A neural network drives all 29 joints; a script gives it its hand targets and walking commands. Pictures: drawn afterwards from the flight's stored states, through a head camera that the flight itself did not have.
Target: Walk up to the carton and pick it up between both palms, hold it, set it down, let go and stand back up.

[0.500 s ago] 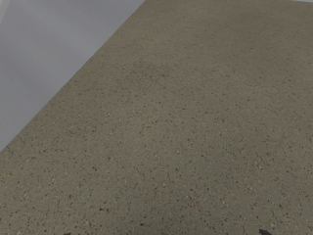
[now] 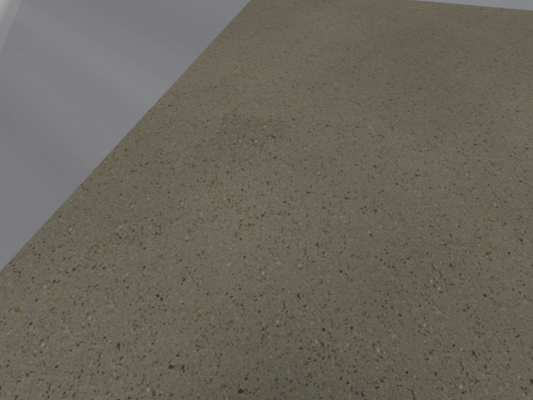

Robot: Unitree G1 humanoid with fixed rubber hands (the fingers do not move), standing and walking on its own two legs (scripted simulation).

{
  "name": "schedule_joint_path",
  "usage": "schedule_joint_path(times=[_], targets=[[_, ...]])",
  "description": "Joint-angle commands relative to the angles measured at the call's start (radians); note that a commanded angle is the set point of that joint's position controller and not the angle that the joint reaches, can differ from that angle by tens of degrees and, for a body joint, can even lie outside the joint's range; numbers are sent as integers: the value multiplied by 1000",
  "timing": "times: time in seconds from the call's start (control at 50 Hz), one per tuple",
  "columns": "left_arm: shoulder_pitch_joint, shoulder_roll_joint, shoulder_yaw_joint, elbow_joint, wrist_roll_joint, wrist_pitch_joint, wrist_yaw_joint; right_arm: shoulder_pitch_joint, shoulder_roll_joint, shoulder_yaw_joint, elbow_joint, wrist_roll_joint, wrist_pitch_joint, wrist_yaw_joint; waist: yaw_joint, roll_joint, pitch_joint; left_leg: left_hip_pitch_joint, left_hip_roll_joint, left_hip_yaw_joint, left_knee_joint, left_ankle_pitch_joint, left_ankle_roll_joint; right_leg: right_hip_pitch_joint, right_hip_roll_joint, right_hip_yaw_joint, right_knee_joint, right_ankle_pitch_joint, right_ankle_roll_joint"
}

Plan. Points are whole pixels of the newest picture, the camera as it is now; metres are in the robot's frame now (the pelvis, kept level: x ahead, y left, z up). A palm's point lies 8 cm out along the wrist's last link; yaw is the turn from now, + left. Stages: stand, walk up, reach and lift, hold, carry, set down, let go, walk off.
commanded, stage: stand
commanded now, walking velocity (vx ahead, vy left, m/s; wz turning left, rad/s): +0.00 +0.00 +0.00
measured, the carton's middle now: out of the picture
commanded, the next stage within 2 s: walk up in 0.36 s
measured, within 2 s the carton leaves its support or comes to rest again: neither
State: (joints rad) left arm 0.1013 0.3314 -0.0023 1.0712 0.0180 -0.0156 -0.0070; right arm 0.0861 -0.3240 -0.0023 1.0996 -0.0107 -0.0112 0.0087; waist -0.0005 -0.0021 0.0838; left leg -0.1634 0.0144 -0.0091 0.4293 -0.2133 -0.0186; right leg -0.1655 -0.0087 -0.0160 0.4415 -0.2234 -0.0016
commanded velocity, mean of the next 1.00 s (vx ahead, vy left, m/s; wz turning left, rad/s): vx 0.00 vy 0.00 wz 0.00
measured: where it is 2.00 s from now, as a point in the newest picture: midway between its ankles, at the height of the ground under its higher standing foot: outside the picture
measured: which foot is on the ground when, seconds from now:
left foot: down 0.00-0.84, up 0.86-1.00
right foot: down 0.00-0.58, up 0.60-0.82, down 0.84-1.00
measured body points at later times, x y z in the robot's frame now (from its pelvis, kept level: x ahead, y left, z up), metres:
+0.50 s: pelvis +0.01 +0.00 +0.00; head +0.02 +0.00 +0.45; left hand +0.09 +0.29 -0.13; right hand +0.08 -0.29 -0.13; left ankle +0.01 +0.13 -0.74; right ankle +0.01 -0.12 -0.74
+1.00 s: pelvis +0.02 -0.08 -0.02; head +0.04 -0.12 +0.43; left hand +0.25 +0.17 -0.09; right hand +0.01 -0.46 -0.13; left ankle +0.08 +0.04 -0.70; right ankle +0.04 -0.22 -0.74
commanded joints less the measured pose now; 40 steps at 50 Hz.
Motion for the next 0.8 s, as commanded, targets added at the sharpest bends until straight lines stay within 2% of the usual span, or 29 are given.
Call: schedule_joint_path(times=[0.0,0.06,0.08,0.1,0.14,0.2,0.22,0.26,0.32,0.34,0.36,0.38,0.4,0.42,0.44,0.48,0.5,0.52,0.54,0.56,0.58,0.6,0.62,0.64,0.68,0.72,0.74,0.76,0.78], targets=[[-46,208,48,-57,-7,-23,20,-60,-207,-37,-61,4,-25,-11,-3,46,-125,20,96,-75,-85,99,37,28,-114,109,-106,122,-35],[-44,213,50,-56,-2,-24,16,-47,-217,-44,-53,-2,-27,-18,10,-40,-122,25,102,-90,-104,108,41,30,-101,93,-110,100,-30],[-49,214,51,-56,-3,-25,16,-52,-198,-41,-63,2,-26,-16,2,-37,-106,16,102,-84,-101,98,46,28,-108,96,-118,97,-30],[-46,201,48,-52,-11,-27,12,-57,-213,-38,-58,-3,-26,-18,17,9,-102,21,96,-74,-96,129,42,25,-117,114,-121,116,-30],[-24,201,43,-43,-5,-23,11,-41,-223,-43,-59,4,-27,-18,2,12,-105,31,99,-76,-104,81,42,22,-115,117,-125,126,-32],[-53,208,46,-52,-2,-28,13,-71,-209,-39,-63,-4,-30,-14,9,7,-86,12,101,-83,-119,67,41,6,-107,113,-127,72,-29],[-68,218,48,-52,-3,-28,11,-57,-229,-46,-51,-3,-35,-11,-1,-28,-105,21,104,-84,-119,86,40,8,-108,106,-120,96,-34],[-42,207,44,-40,-7,-18,13,-47,-208,-32,-49,-7,-31,-11,15,2,-94,26,104,-72,-116,103,38,11,-114,115,-126,87,-32],[-34,203,42,-40,-8,-25,13,-39,-213,-41,-47,2,-27,-13,3,-15,-145,57,104,-69,-103,163,45,53,-115,107,-108,193,-32],[-54,207,41,-37,-6,-23,16,-21,-228,-40,-46,5,-28,-18,-11,28,-121,48,107,-70,-102,150,43,39,-124,125,-129,181,-35],[-69,221,43,-48,-5,-27,18,-28,-202,-35,-49,3,-25,-13,-11,-34,-139,74,110,-72,-114,169,34,38,-108,106,-112,178,-28],[-58,211,43,-48,-5,-25,15,-28,-231,-45,-42,1,-29,-16,0,5,-127,54,106,-63,-105,173,31,45,-108,102,-117,181,-21],[-41,231,52,-45,-8,-25,17,-31,-231,-44,-47,1,-25,-12,-2,-4,-134,62,107,-72,-119,156,34,41,-105,102,-118,152,-20],[-27,209,40,-30,-9,-24,11,-44,-236,-41,-40,-4,-24,-18,11,42,-111,45,108,-67,-115,142,40,43,-116,110,-126,148,-22],[-54,203,36,-49,-1,-25,14,-23,-218,-39,-46,1,-24,-15,-7,7,-116,48,104,-66,-126,150,31,44,-112,104,-124,163,-22],[-43,218,45,-43,-3,-26,15,-36,-209,-38,-51,4,-27,-15,3,-41,-113,56,112,-80,-121,145,37,31,-111,109,-123,144,-26],[-39,213,46,-37,-2,-21,15,-61,-229,-43,-47,3,-19,-18,6,16,-126,54,109,-71,-125,116,39,46,-112,101,-132,128,-23],[-38,223,47,-42,-8,-20,15,-27,-204,-33,-44,-4,-20,-18,-5,29,-121,52,106,-66,-119,135,41,55,-120,122,-136,158,-31],[-88,273,94,-230,35,31,-52,29,-361,-117,-110,-2,-22,-32,-46,29,-126,257,117,-21,-21,-15,116,-345,-7,118,59,264,-67],[-149,232,94,-303,49,45,-73,105,-383,-130,-125,-1,-31,-41,-75,175,-162,339,313,-194,-146,63,186,-471,10,54,235,-22,-45],[-171,228,110,-349,73,54,-86,153,-424,-156,-154,-7,-42,-46,-98,172,-167,283,517,-253,-184,97,256,-516,-98,87,374,-183,-12],[-121,239,119,-359,77,57,-95,114,-417,-164,-197,-4,-48,-52,-64,93,-178,219,546,-233,-172,95,280,-514,-125,98,436,-202,-9],[-103,251,129,-366,77,59,-111,82,-381,-165,-228,0,-51,-52,-50,35,-180,194,531,-168,-157,84,282,-505,-148,108,478,-161,-7],[-72,248,132,-372,77,61,-123,56,-367,-163,-254,-1,-51,-50,-35,38,-161,142,500,-106,-158,39,266,-483,-167,105,474,-153,5],[-6,269,149,-380,61,65,-152,-46,-370,-167,-296,-8,-59,-45,8,144,-99,21,435,-12,-174,-115,233,-439,-187,112,443,-92,17],[-1,269,156,-407,53,65,-166,-46,-412,-181,-315,-16,-64,-37,5,149,-98,-37,426,57,-132,-83,238,-375,-191,47,365,-80,7],[14,278,165,-408,54,64,-170,-65,-412,-185,-305,-15,-63,-32,26,138,-104,-52,407,94,-86,8,224,-315,-177,16,334,-71,0],[34,262,163,-404,56,60,-169,-36,-397,-178,-298,-16,-56,-30,9,123,-136,-61,395,139,-41,59,219,-272,-140,-54,312,-60,-5],[43,263,167,-407,56,59,-170,-39,-407,-180,-300,-17,-52,-24,29,120,-139,-67,373,155,10,76,198,-238,-112,-81,272,-41,-18]])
